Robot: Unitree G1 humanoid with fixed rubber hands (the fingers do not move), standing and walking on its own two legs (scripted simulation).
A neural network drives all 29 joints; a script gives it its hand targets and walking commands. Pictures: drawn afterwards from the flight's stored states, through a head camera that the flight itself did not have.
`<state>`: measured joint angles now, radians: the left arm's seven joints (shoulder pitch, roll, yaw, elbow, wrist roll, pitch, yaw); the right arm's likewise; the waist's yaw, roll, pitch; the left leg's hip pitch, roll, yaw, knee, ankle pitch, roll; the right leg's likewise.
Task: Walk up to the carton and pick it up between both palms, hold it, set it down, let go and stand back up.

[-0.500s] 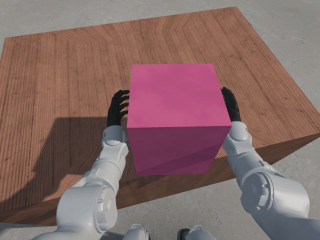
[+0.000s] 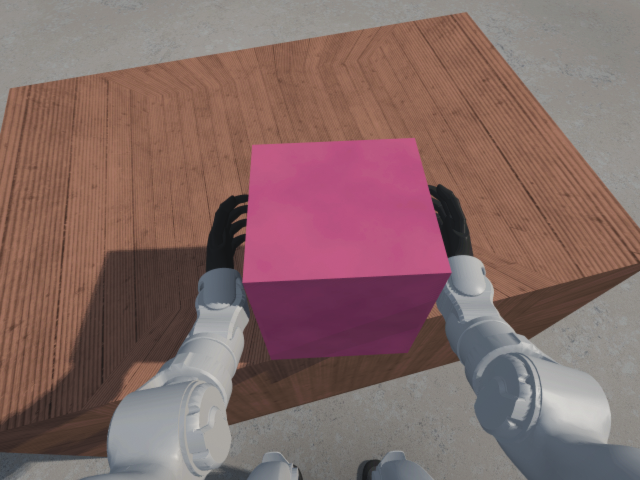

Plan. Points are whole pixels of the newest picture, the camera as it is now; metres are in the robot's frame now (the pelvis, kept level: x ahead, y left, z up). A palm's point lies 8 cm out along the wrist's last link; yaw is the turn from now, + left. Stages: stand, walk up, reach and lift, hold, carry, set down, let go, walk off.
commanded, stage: set down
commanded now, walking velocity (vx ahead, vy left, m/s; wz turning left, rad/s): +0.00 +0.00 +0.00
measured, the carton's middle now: (336, 258) +0.42 -0.01 -0.04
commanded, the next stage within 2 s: none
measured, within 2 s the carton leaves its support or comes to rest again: rests again in 0.04 s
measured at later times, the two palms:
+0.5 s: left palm (201, 277) +0.38 +0.17 +0.00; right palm (474, 259) +0.38 -0.18 +0.01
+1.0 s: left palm (196, 304) +0.34 +0.16 +0.02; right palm (500, 295) +0.33 -0.19 +0.02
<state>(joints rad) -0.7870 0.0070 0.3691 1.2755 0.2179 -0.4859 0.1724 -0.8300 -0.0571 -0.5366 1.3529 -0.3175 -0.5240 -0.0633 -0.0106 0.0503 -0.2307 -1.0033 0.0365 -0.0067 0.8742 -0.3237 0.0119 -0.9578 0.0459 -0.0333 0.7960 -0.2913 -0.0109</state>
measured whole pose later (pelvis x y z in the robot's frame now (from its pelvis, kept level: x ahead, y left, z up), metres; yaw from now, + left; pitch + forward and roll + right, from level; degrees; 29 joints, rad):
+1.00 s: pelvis +0.00 -0.02 +0.03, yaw +1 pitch +10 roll +0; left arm -0.45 0.10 0.07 1.02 -0.07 -0.38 0.05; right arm -0.43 -0.12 0.00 1.04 0.21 -0.43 -0.08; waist -0.01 -0.01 -0.09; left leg -0.58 0.02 0.01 0.68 -0.26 -0.01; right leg -0.57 0.04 0.00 0.68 -0.28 -0.03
